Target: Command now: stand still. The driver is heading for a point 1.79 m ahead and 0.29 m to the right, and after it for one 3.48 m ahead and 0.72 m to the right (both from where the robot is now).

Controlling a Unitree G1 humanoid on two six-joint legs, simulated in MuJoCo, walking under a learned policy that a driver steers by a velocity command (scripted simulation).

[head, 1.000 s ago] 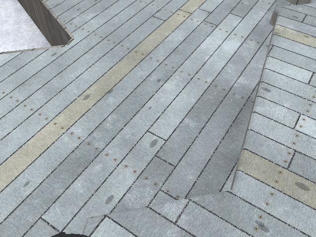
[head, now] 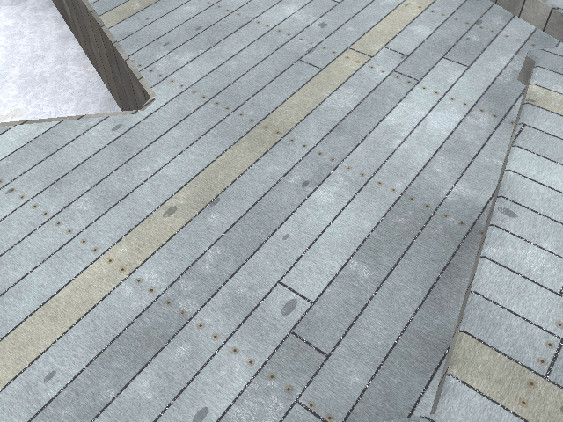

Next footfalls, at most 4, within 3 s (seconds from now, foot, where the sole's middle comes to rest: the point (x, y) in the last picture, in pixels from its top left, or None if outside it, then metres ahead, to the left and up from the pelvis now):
1.18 left None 0.19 0.18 -0.77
1.62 right None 0.39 -0.02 -0.77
2.08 left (261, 351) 0.74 0.08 -0.90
2.54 right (366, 292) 0.92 -0.24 -0.90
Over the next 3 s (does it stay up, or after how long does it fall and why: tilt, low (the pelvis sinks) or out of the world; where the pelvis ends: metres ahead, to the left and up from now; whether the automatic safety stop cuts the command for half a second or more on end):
stays up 1.03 -0.16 -0.13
